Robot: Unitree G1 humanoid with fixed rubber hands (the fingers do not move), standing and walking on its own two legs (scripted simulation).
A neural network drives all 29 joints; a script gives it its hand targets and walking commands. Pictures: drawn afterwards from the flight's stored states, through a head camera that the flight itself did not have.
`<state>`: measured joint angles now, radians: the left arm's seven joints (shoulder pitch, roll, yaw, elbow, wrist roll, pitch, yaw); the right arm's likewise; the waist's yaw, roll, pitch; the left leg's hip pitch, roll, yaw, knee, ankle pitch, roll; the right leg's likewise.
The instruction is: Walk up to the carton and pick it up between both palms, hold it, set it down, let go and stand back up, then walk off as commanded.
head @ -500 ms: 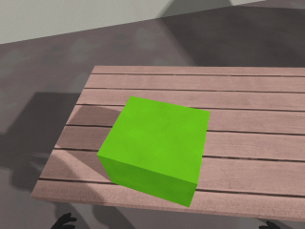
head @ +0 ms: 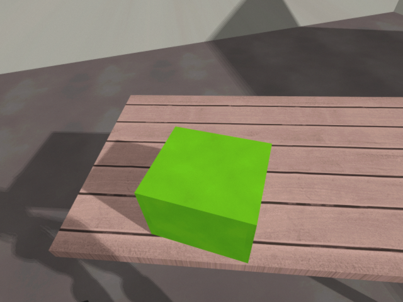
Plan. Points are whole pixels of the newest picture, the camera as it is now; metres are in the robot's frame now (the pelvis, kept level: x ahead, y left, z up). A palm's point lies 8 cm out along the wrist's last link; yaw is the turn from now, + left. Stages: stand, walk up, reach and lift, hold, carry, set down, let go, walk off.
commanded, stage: stand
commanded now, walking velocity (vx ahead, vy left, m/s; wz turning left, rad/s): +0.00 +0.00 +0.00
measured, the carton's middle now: (209, 190) +0.38 +0.02 +0.00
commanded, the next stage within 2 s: walk off in 1.20 s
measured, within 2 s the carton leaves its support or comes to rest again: neither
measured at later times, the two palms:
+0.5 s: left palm out of the picture +0.06 +0.30 -0.10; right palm out of the picture +0.07 -0.30 -0.11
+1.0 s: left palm out of the picture +0.05 +0.30 -0.10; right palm out of the picture +0.06 -0.30 -0.11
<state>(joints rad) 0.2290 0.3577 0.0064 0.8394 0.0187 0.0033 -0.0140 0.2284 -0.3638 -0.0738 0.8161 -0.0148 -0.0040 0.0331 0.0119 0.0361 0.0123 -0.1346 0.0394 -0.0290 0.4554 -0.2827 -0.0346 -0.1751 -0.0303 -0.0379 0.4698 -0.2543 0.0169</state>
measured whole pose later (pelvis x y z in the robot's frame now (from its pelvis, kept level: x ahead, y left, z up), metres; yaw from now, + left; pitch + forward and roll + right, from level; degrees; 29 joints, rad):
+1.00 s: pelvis -0.01 +0.00 +0.00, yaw +0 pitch -3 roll +0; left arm 0.20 0.36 0.01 0.96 0.02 0.00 -0.02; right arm 0.21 -0.36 -0.06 0.94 -0.01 0.00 0.03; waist 0.01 0.02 0.05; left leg -0.13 0.04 -0.03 0.46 -0.26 -0.04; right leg -0.17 -0.03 -0.04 0.47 -0.23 0.02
